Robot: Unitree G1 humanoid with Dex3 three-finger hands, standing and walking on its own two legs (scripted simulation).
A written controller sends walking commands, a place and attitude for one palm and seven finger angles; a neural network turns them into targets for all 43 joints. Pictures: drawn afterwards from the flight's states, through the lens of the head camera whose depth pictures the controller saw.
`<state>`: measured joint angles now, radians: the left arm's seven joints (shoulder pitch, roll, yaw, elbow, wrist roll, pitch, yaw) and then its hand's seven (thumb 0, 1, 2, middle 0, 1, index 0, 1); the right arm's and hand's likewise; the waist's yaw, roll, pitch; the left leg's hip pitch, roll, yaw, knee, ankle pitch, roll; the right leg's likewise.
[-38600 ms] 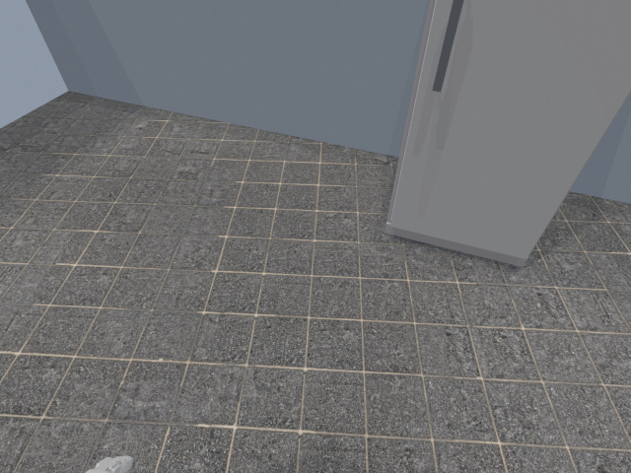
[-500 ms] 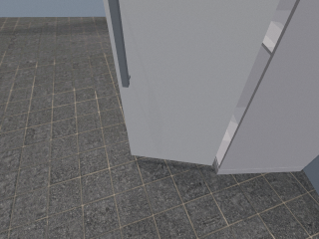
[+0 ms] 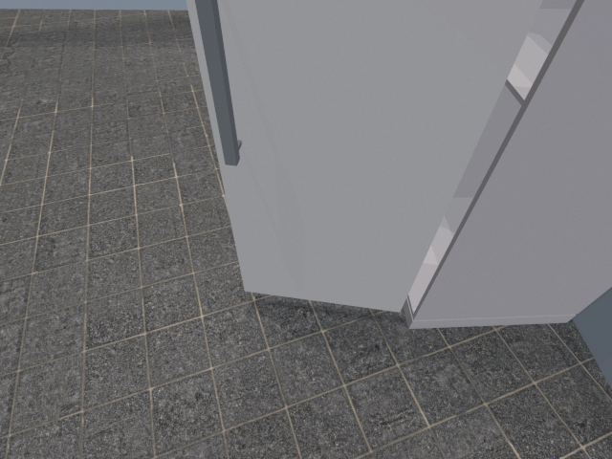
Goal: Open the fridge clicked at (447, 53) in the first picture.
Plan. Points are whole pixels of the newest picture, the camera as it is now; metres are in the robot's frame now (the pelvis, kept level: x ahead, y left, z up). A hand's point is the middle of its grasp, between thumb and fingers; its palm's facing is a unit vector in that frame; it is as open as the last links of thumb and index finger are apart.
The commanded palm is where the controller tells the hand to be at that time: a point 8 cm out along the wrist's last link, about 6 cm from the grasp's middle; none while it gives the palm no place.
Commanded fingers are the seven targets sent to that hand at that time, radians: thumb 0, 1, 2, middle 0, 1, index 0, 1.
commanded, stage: look to check the result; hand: left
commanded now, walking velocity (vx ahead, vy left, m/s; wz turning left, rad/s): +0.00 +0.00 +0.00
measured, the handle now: (224, 81) +0.70 +0.19 +0.13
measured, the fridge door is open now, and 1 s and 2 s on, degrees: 79 79 79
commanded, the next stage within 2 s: stand and wait in 0.42 s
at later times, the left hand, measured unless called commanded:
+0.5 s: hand out of the picture +0.12 +0.22 -0.16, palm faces -0.05 -0.95 -0.29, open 7.3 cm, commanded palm none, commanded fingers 0.00 0.90 0.90 -0.20 -0.30 -0.20 -0.30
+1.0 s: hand out of the picture +0.09 +0.22 -0.16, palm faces -0.05 -0.96 -0.29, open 7.4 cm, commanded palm none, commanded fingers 0.00 0.90 0.90 -0.20 -0.30 -0.20 -0.30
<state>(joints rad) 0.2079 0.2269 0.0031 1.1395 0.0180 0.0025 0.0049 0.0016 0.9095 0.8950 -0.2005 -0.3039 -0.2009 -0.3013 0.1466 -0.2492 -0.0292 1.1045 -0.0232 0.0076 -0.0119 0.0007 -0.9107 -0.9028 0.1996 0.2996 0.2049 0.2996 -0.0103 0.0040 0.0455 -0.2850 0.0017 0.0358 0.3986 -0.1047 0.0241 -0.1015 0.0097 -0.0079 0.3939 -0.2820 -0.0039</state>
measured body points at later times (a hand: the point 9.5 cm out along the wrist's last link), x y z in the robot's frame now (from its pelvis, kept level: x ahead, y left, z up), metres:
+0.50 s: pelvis +0.03 +0.00 +0.00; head +0.05 +0.00 +0.45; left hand +0.12 +0.27 -0.14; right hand +0.10 -0.28 -0.14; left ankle +0.07 +0.10 -0.74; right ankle -0.04 -0.12 -0.74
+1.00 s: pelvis +0.03 -0.01 +0.00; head +0.05 -0.01 +0.45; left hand +0.09 +0.26 -0.14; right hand +0.09 -0.30 -0.14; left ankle +0.07 +0.10 -0.74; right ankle -0.04 -0.12 -0.74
